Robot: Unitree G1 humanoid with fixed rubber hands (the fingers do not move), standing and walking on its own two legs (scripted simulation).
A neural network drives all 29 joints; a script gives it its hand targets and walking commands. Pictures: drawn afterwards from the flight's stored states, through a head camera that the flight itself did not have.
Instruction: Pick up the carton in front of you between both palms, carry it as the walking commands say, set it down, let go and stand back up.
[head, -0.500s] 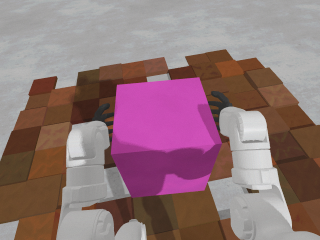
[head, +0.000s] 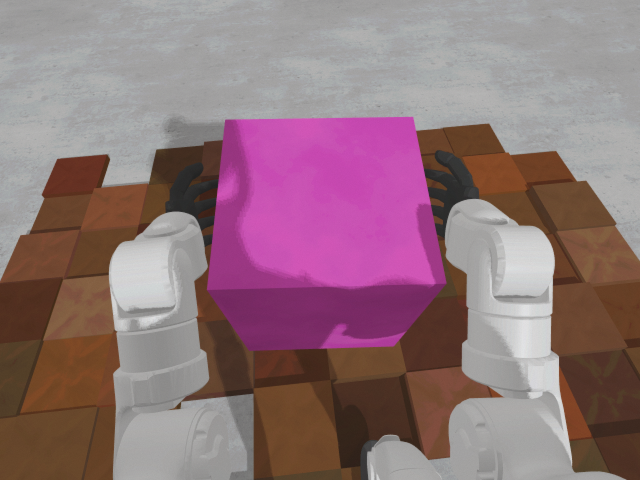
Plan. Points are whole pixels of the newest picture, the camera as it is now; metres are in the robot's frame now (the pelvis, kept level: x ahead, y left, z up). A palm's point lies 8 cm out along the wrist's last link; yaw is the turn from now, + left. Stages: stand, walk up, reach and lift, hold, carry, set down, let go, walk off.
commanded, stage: carry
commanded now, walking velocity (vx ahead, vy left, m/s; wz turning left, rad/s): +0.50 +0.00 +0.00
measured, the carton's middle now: (320, 248) +0.38 -0.01 +0.06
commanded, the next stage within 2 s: none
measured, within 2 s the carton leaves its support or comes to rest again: neither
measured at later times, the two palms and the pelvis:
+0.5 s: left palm (189, 100) +0.65 +0.17 +0.11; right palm (376, 75) +0.66 -0.12 +0.12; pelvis +0.30 +0.01 +0.00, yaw +1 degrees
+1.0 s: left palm (208, 12) +0.95 +0.17 +0.11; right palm (355, 0) +0.95 -0.13 +0.11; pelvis +0.64 +0.02 -0.01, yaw +1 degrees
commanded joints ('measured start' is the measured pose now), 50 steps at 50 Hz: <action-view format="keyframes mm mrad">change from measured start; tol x32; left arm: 1 -722 -852 -690 -13 -402 26 -220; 29 -862 -1144 -701 40 -471 -44 -227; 50 -350 -980 -775 -53 -349 -9 -251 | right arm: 1 -690 903 708 -28 417 33 241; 17 -704 1092 475 342 293 60 227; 50 -417 1007 745 -72 389 32 320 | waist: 1 73 52 -510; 3 92 -337 -541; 23 49 -169 -451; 26 -11 339 -651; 50 159 -168 -532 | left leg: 1 8 137 -51 55 310 81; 5 -523 2 -108 650 -170 28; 15 -465 55 -53 212 121 -27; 24 247 16 36 -225 446 19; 26 708 356 -532 -183 467 210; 46 296 105 11 114 791 3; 50 -540 -17 -142 840 -124 -61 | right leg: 1 515 62 -111 -141 92 -19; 4 840 -325 616 -259 2 -240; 23 610 -98 -37 -78 579 -33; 26 -34 130 -5 549 -296 24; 35 -256 1 54 433 -125 -7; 46 418 109 -150 -349 463 -36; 50 992 -344 450 -201 910 -359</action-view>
